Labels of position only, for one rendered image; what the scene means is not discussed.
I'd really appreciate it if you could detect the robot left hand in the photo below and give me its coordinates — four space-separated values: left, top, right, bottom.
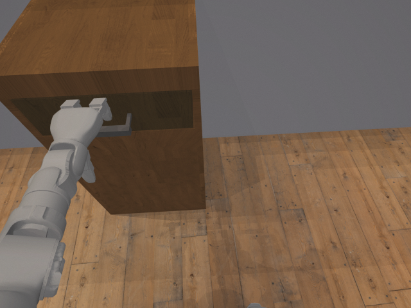
50 98 112 183

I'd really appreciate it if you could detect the drawer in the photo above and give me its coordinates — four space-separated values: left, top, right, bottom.
11 90 193 135

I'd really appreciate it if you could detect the handle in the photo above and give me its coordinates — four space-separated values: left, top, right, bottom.
96 113 132 137

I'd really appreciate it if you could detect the cabinet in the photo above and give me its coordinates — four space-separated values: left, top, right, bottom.
0 0 206 214

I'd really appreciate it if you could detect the left robot forearm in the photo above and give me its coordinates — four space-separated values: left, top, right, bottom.
0 139 88 243

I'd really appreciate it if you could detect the left robot upper arm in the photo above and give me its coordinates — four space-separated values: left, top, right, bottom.
0 234 66 308

